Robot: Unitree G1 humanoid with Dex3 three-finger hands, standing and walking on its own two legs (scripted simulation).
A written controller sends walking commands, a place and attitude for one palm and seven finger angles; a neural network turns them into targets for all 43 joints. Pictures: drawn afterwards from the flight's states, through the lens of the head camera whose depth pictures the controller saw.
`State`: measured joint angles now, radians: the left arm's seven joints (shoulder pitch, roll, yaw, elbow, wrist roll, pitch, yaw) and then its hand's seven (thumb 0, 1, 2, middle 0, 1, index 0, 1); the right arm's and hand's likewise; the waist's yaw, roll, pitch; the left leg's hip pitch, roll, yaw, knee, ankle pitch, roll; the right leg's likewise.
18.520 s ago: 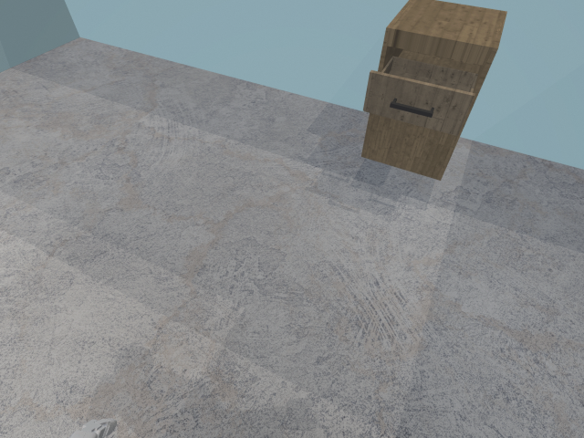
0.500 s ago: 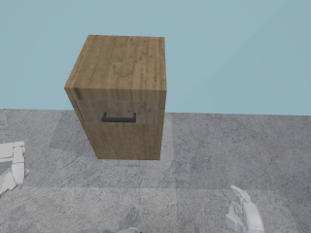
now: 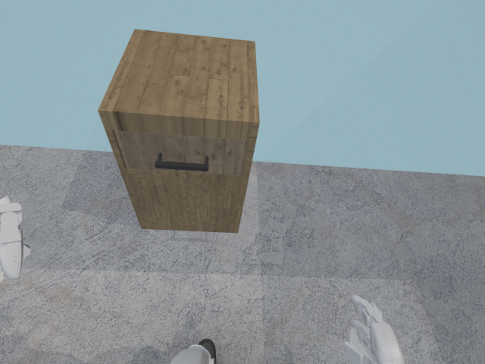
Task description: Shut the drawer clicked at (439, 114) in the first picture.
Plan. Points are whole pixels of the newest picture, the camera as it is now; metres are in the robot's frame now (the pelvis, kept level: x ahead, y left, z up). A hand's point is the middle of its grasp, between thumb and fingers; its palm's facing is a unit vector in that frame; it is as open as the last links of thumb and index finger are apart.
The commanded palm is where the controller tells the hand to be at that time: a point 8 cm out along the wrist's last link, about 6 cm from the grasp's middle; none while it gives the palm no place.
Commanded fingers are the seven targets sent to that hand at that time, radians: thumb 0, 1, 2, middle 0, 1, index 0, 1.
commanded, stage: step back with the hand held close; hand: left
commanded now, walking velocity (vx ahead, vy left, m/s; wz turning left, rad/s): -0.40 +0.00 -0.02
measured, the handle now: (182, 161) +0.68 +0.21 -0.24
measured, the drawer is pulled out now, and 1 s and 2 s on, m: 0.00 0.00 0.00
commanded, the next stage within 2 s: stop stepping back and stand still in 0.24 s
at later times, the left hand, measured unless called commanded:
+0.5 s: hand out of the picture +0.08 +0.22 +0.17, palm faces +0.30 -0.83 -0.47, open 3.2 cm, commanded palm +0.03 +0.27 +0.19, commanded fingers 0.00 0.90 0.90 -1.40 -1.60 -1.40 -1.60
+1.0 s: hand out of the picture +0.04 +0.27 +0.16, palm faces +0.40 -0.82 -0.41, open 3.2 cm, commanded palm -0.02 +0.30 +0.19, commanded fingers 0.00 0.90 0.90 -1.40 -1.60 -1.40 -1.60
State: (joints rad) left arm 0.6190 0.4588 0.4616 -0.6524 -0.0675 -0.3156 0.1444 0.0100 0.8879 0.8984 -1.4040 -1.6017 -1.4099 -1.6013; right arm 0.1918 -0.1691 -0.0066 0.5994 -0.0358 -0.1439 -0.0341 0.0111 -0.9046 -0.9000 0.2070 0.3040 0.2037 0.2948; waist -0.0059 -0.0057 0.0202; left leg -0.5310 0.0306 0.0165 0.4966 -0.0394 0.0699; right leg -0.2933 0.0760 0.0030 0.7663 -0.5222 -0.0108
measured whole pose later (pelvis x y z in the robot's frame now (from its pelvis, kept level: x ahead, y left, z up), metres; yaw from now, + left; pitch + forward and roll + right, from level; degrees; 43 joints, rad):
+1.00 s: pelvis -0.14 +0.02 +0.01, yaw +1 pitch -2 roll -2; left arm 0.62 0.36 0.36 -0.56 -0.04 -0.21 0.15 0.01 0.89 0.90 -1.41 -1.60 -1.41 -1.60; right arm 0.22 -0.17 0.02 0.63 0.00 -0.10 -0.06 0.01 -0.90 -0.90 0.21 0.30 0.21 0.30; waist 0.01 0.00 0.04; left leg -0.32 0.00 0.03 0.53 -0.17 0.05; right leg -0.20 0.01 -0.01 0.51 -0.33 0.02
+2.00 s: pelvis -0.11 +0.02 +0.01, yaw +2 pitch -1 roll +0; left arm 0.36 0.14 -0.01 1.15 0.01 0.01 0.03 0.00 0.91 0.90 -0.32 -0.45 -0.33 -0.45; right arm 0.30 -0.11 -0.01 1.12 -0.01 0.01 -0.03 0.00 -0.91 -0.90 0.20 0.30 0.20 0.29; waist 0.01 0.02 0.06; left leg -0.25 -0.04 0.03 0.43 -0.16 0.05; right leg -0.12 -0.01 0.01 0.43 -0.28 0.02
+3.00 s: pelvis -0.09 -0.02 +0.01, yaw +2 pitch -2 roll +0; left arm 0.34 0.09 0.00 1.14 0.00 -0.01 0.04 0.00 0.91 0.90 -0.20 -0.30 -0.20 -0.30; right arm 0.30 -0.10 -0.02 1.14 -0.02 0.00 -0.05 0.00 -0.91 -0.90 0.20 0.30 0.20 0.29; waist 0.00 0.01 0.06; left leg -0.22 0.01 0.01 0.45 -0.20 0.00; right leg -0.09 0.04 0.00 0.43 -0.31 -0.04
